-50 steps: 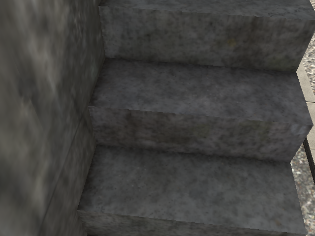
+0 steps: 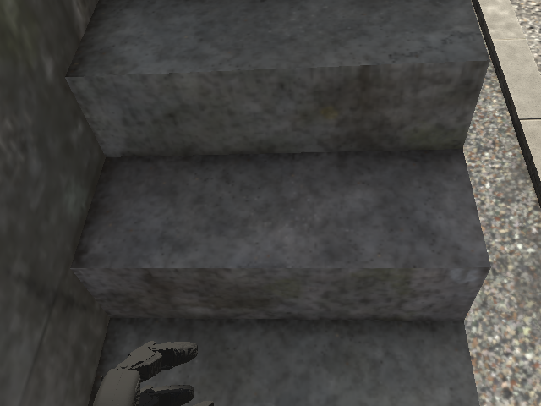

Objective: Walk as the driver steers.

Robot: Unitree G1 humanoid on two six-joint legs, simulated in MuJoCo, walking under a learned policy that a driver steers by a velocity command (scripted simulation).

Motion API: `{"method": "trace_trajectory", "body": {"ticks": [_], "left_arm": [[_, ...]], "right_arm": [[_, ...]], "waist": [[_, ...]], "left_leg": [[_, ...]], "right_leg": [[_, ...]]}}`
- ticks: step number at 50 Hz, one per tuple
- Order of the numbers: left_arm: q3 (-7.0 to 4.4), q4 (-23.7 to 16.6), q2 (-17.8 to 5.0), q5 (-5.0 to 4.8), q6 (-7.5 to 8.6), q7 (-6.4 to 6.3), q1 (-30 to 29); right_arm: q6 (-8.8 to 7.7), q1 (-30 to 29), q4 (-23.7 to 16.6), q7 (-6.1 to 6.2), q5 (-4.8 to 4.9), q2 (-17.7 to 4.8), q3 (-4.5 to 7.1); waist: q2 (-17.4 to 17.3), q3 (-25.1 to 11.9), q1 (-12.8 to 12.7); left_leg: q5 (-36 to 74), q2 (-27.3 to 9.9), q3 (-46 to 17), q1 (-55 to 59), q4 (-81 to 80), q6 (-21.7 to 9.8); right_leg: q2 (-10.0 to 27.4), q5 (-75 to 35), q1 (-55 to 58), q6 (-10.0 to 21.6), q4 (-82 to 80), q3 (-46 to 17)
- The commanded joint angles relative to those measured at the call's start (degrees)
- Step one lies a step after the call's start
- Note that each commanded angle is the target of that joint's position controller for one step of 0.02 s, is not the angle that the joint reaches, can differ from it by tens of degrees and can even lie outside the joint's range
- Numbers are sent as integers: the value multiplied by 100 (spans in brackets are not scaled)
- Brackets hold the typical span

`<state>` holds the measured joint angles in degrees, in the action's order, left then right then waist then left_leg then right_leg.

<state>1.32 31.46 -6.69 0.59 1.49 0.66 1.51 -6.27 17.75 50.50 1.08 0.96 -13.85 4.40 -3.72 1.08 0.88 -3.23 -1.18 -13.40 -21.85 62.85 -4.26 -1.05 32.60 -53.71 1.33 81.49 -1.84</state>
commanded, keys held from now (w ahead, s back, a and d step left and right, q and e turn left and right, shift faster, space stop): w+shift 1.00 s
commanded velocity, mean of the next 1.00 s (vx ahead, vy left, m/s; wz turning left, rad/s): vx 0.98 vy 0.00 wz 0.00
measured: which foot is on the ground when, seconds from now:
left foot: up 0.00-0.46, down 0.48-0.92, up 0.94-1.00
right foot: down 0.00-0.50, up 0.52-0.90, down 0.92-1.00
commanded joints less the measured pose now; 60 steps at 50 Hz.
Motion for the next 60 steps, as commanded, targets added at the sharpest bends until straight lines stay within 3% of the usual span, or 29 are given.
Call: {"method": "trace_trajectory", "body": {"ticks": [1,3,8,15,18,21,23,24,25,26,27,31,36,38,41,42,43,44,46,47,48,49,51,53,55,57,58,59,60], "left_arm": [[-598,717,-1390,-239,-18,-104,1614],[-472,1240,-699,-87,274,-4,1597],[-537,1868,-648,164,754,168,2375],[-503,1910,-990,218,769,198,2690],[-607,2095,-1294,19,830,-142,3202],[-522,2234,-1243,-239,816,-438,3098],[-710,2144,-2307,-374,954,-302,2827],[-803,2086,-2476,-487,996,-142,2696],[-703,1809,-1884,-540,1033,125,2492],[-696,1430,-1434,-66,954,287,1936],[-515,913,-652,365,909,329,1213],[58,360,586,460,629,234,1060],[99,-111,327,111,413,-16,-277],[229,-787,396,222,274,63,-1421],[387,-965,418,-77,271,228,-1600],[333,-480,254,-36,271,143,-763],[266,-388,142,-205,181,132,-97],[121,-312,-240,-37,162,268,341],[-197,111,-995,-136,104,280,1011],[-496,491,-1523,-19,90,250,1375],[-626,734,-1781,417,207,123,1973],[-830,1009,-1903,474,306,4,2569],[-649,2099,-1100,389,526,-67,2287],[-360,2353,-219,272,606,8,1796],[-341,2400,-497,175,785,152,1177],[-350,2761,-881,-107,878,250,1671],[-339,2997,-920,-215,818,151,2204],[-407,2584,-1388,-386,775,65,1324],[-519,2215,-1847,-767,841,-40,1782]], "right_arm": [[-70,-785,-1389,-134,-515,486,-113],[29,-313,-1408,-44,-539,665,-256],[322,-1244,-1639,63,-171,758,-422],[513,-2586,-2358,64,-42,631,-429],[761,-3208,-2954,147,31,350,-409],[751,-2566,-2709,200,302,342,-490],[734,-147,-1931,209,164,-117,-259],[655,391,-1614,142,-6,-528,-147],[692,783,-1252,153,-289,-1203,63],[763,236,-1094,242,-232,-1174,146],[688,-855,-1147,196,-135,-701,15],[198,-268,-44,211,-321,269,-298],[-137,846,425,243,-96,144,-363],[-187,1112,650,169,24,6,-364],[-129,957,488,513,192,52,-344],[-267,1046,404,510,463,-72,-429],[-391,1425,343,556,485,-791,-216],[-348,1169,228,558,473,-1246,-58],[-289,-6,-456,380,132,-1644,226],[-408,-518,-768,327,11,-1148,233],[-567,-500,-1160,207,10,-350,120],[-544,-1405,-1588,254,-88,104,-25],[-334,-2315,-2299,300,-355,968,-434],[-28,-1425,-2093,233,-162,1060,-547],[227,-2074,-2278,329,108,977,-608],[345,-2828,-2840,497,69,954,-737],[375,-2843,-2829,527,124,812,-740],[311,-1895,-2731,418,116,388,-761],[237,-203,-1833,343,276,-55,-485]], "waist": [[1974,-1238,-279],[1217,-240,208],[209,476,-49],[772,966,-281],[1812,997,-382],[1591,-264,96],[2709,-1913,1260],[2017,-2374,1409],[312,-2225,1286],[-1235,-1538,898],[-500,-497,424],[525,555,-470],[277,1045,-138],[499,1289,-106],[311,16,-73],[713,-1064,-355],[76,-1784,-579],[-86,-2360,-1064],[-227,-2892,-1554],[822,-2712,-1567],[1032,-2475,-1502],[-226,-2192,-1600],[58,-56,-699],[-343,529,288],[150,1214,341],[697,1368,489],[1050,984,399],[585,356,1155],[417,-1725,1380]], "left_leg": [[389,740,-597,-3232,5262,-159],[278,602,-247,-3529,5451,-130],[90,885,148,-4564,5633,-14],[-303,1205,1248,-5509,6589,54],[-1103,679,2013,-5168,5083,26],[-2304,588,3050,-1769,1427,-486],[-3873,873,2146,175,990,-559],[-3962,764,1399,906,3,-593],[-5957,-95,-1282,1161,-2191,-943],[-7286,-800,-4184,499,-4486,-1286],[-6689,-857,-4230,-703,-4387,-1063],[-3458,-614,-1000,-1176,-3599,-830],[-2569,-1020,-465,402,-4694,-394],[-2281,-668,419,-30,-5381,-43],[2416,-448,1522,-1298,-6561,-274],[7252,-651,1689,-920,-5808,-322],[9356,-1020,1468,172,-5000,-443],[11494,-1246,1205,819,-3461,-440],[9976,-983,1015,2295,-748,-425],[3080,44,995,64,2083,137],[-645,1180,296,-3556,6421,366],[-1298,870,-111,-4920,7848,104],[-2250,317,-604,-6325,7637,-543],[-2172,322,-154,-5235,7148,-589],[-2589,733,933,-4598,5958,-342],[-3191,247,1508,-4886,5204,-369],[-3161,237,1869,-4598,4722,-492],[-2002,-47,2197,-1395,1460,-488],[-779,833,2525,2028,1329,-245]], "right_leg": [[1292,2505,3747,-541,-5723,-4378],[845,1058,3137,-345,-5103,-2857],[1061,-337,3326,-309,-5588,-1951],[971,-971,3027,-324,-6776,-1057],[1512,-3671,3879,211,-8143,-1018],[1248,-10019,4470,437,-7604,549],[1805,-13647,5444,962,-4936,246],[1619,-12671,5220,978,-3514,175],[728,-10621,3716,902,-1697,-105],[-654,-4299,2198,792,807,-390],[-773,-3886,1261,667,3037,-1283],[-668,-3127,-1018,662,4647,-1068],[-354,-1426,-3873,667,6305,-590],[110,-821,-3528,822,4726,104],[151,-1210,1530,892,948,1264],[-293,-1712,3217,931,831,1762],[-497,-1058,3595,916,56,1552],[-371,-472,3807,1193,-340,1074],[-775,-729,4056,854,-3708,777],[328,-2076,5539,1530,-4202,-1110],[2305,-6490,6972,3010,-4786,-4411],[2448,-5627,7577,2902,-4866,-4453],[2003,-2488,5906,1472,-5313,-2776],[1642,-2560,3834,714,-6201,-990],[1166,-3409,2060,650,-7458,406],[1204,-4468,2245,763,-8145,716],[1138,-5843,2726,947,-8462,840],[880,-7228,1832,967,-8618,1422],[912,-10410,1934,1327,-7254,751]]}}
Velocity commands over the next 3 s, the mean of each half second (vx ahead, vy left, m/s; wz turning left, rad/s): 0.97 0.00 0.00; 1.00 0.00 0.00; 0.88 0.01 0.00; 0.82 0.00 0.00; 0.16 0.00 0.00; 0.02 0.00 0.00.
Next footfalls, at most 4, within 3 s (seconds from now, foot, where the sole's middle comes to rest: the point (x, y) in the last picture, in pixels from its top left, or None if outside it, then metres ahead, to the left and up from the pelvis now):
0.48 left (271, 392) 0.37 0.06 -0.44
0.92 right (349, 223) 0.58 -0.09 -0.24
1.24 left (186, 21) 0.90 0.17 -0.05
1.78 right None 1.09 -0.09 0.15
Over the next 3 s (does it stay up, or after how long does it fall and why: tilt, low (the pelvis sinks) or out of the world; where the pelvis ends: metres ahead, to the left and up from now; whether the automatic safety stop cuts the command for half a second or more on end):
stays up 1.10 0.00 0.92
